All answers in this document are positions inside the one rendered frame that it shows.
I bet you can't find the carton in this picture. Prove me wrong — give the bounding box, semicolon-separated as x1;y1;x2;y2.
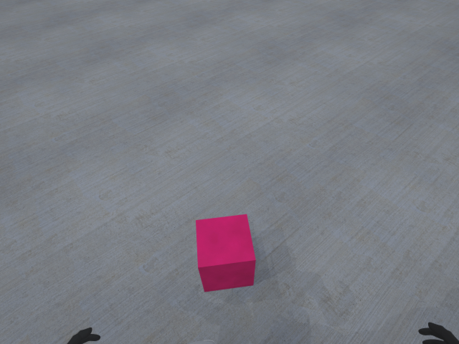
196;214;256;292

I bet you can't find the robot right hand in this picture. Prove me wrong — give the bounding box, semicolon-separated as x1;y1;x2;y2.
418;322;459;344

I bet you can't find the robot left hand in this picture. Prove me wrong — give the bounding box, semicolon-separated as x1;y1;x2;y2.
67;328;100;344

